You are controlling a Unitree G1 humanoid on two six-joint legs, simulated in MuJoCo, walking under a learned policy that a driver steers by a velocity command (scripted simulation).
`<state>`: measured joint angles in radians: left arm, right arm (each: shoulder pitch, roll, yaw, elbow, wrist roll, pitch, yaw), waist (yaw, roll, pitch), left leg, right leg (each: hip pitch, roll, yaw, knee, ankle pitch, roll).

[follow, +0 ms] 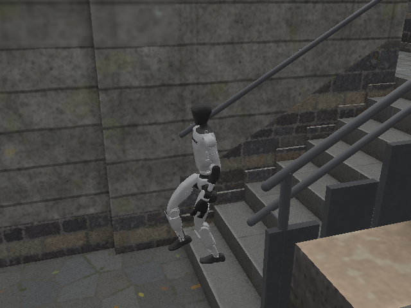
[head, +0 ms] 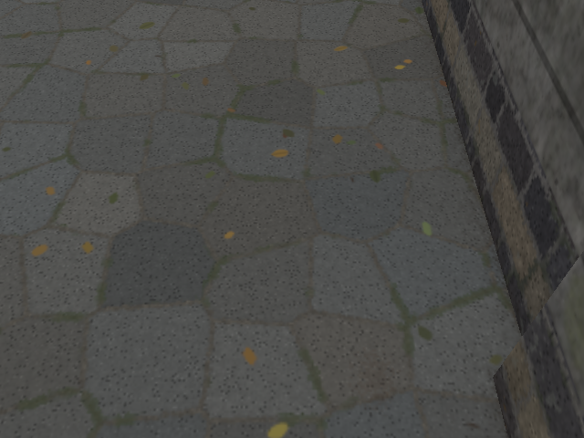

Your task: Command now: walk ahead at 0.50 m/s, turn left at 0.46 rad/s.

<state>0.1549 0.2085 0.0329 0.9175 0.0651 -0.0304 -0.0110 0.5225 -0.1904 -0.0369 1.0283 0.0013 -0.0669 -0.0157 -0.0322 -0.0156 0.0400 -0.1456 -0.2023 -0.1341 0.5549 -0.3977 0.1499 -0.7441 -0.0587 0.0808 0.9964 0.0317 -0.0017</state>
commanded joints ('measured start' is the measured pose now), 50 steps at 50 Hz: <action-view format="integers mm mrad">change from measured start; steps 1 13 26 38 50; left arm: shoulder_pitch -149 192 128 270 193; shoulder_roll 44 150 37 71 34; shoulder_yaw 5 37 6 -8 -2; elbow -85 -3 -37 -23 -74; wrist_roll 5 -92 -69 -57 -51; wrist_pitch -40 -81 -78 39 71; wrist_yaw -18 32 44 42 10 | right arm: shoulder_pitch -65 64 -285 -380 -325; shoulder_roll -81 -118 -31 -101 -148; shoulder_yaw -16 -17 27 48 -28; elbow -76 1 -192 -211 -229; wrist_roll -8 -28 -19 -20 -27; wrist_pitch -42 39 43 58 86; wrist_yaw -2 -26 72 -19 -45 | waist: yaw -33 69 -62 39 59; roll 36 -36 -141 55 149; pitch -34 -39 -91 -38 -97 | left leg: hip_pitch -245 -394 -213 -127 -222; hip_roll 135 12 135 500 457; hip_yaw -220 -150 209 -110 75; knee -44 888 304 -240 -171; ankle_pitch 277 -219 493 593 145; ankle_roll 54 8 -74 149 33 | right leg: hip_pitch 282 1007 382 277 457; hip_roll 72 -114 -68 33 49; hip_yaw -81 95 -140 -24 -131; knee -312 -760 -602 103 -258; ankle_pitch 475 796 546 -618 -407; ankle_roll -24 -26 -88 -26 -57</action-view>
